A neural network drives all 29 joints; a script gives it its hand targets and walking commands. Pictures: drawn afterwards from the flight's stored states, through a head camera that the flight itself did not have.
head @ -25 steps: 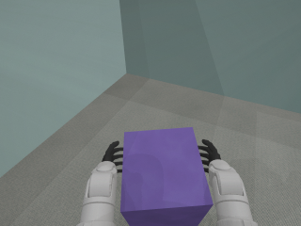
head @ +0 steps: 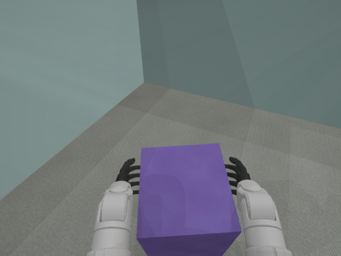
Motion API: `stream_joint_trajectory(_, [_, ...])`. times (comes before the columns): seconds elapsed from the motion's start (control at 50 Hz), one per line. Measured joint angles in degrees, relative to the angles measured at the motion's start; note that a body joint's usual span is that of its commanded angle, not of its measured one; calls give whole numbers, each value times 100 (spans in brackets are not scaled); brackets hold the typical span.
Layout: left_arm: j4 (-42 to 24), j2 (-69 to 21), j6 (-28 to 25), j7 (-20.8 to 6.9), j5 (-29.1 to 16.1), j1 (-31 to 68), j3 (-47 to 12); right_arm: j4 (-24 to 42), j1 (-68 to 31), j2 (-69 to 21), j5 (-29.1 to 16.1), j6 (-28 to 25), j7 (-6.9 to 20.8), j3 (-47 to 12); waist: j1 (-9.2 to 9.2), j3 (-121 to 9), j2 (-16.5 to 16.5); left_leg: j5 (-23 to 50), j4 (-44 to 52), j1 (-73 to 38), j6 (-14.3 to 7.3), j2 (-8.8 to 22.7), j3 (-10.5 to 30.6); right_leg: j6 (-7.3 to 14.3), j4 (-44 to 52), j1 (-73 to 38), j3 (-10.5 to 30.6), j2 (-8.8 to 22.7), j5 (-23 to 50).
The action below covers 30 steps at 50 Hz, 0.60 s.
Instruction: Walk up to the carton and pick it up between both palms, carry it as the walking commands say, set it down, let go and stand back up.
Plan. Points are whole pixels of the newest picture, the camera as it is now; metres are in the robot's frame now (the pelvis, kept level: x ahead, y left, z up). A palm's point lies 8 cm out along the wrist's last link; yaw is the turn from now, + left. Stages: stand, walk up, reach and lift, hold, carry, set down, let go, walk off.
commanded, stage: hold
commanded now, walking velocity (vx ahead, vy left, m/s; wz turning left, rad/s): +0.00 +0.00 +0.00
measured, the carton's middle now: (183, 204) +0.29 -0.01 -0.03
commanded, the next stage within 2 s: carry in 0.80 s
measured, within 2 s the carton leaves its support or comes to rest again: neither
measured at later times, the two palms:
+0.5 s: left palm (123, 187) +0.29 +0.14 +0.05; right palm (243, 187) +0.29 -0.15 +0.05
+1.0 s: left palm (139, 179) +0.30 +0.10 +0.07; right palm (259, 185) +0.29 -0.18 +0.06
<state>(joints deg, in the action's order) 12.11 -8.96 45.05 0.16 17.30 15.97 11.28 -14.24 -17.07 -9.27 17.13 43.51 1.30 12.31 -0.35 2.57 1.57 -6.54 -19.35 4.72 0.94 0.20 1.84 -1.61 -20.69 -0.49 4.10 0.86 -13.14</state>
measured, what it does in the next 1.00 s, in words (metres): stands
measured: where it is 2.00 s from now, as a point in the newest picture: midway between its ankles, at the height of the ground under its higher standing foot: outside the picture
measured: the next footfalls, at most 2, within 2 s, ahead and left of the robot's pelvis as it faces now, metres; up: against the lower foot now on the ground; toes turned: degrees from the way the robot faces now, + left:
left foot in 1.38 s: +0.05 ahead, +0.06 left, +0.00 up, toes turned +7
right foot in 1.66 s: +0.00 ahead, -0.25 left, +0.00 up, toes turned -10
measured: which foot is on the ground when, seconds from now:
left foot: down 0.00-1.00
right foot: down 0.00-1.00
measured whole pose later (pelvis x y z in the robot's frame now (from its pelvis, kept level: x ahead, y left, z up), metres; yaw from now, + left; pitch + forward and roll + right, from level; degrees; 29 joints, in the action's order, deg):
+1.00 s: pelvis +0.00 -0.03 -0.02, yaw -3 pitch +1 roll -1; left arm 1.4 -8.9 49.6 4.0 11.0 15.8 9.0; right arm -0.1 -14.2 -8.5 12.8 50.0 -2.3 8.2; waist 1.3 -5.6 -0.8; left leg -12.3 -32.8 22.1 3.7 4.7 1.3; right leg 0.2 -33.4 17.8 -0.3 -0.9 -16.5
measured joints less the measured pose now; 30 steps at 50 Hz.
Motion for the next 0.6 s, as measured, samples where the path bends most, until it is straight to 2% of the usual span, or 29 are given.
stream_joint_trajectory(0.6, [-155, 20, 33, -18, -54, -86, -103, 180, 135, 35, -44, 50, -16, -102, 13, -18, -4, -27, -22, 57, 2, 5, -15, 1, -16, 63, 26, -8, -16])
